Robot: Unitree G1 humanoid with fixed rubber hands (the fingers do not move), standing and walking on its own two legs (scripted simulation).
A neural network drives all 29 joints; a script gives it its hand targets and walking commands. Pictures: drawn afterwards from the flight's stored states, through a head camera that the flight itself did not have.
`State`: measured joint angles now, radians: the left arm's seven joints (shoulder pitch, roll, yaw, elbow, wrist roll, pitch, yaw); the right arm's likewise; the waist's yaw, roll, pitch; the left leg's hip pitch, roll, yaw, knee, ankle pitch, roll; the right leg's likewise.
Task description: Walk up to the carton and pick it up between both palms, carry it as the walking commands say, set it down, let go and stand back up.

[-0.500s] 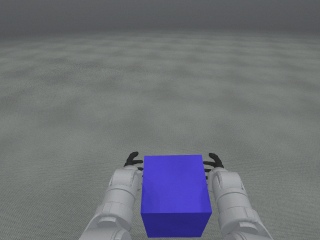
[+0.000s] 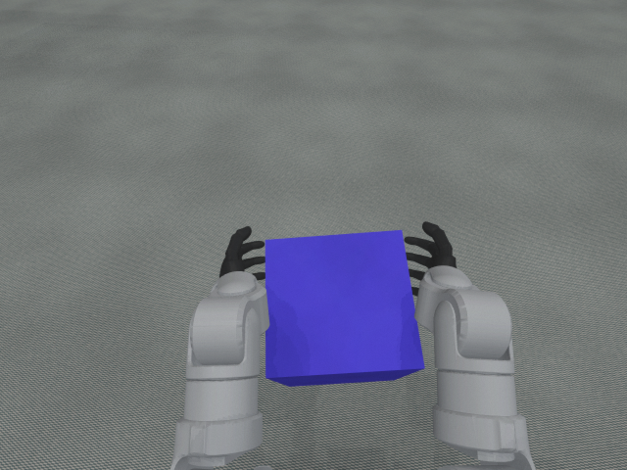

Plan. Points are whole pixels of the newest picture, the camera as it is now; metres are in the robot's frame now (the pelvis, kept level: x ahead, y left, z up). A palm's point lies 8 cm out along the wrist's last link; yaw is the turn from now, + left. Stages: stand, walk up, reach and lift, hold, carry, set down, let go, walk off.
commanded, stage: carry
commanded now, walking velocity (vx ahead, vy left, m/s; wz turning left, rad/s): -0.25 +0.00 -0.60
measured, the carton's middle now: (337, 319) +0.33 +0.00 +0.02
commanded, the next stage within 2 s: none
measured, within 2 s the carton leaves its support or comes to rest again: neither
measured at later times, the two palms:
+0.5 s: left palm (271, 416) +0.18 +0.07 +0.11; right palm (557, 458) +0.14 -0.17 +0.12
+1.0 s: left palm out of the picture +0.05 -0.05 +0.13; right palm out of the picture +0.00 -0.28 +0.10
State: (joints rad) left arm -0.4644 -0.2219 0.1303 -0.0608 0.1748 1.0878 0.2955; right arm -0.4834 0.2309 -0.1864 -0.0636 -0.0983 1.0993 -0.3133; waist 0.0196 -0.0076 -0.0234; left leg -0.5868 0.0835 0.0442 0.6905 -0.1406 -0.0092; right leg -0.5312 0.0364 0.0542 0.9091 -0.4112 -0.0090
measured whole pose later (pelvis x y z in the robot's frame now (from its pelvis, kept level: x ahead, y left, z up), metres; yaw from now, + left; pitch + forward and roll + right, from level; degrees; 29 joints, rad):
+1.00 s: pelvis -0.26 -0.08 +0.01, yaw -14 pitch +2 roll +3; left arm -0.40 -0.20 0.06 -0.10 0.16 1.22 0.26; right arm -0.40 0.20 -0.16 -0.09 -0.07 1.20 -0.32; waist 0.02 0.02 -0.09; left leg -0.49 0.02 0.06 1.02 -0.49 -0.10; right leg -0.54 0.01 0.05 0.76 -0.26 -0.04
